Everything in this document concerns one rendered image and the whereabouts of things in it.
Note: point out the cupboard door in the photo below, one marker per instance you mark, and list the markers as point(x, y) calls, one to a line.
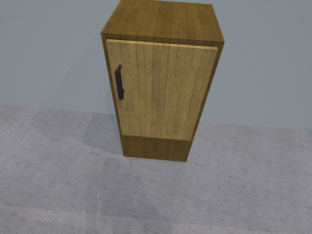
point(164, 86)

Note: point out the handle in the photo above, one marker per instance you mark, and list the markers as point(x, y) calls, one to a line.
point(119, 84)

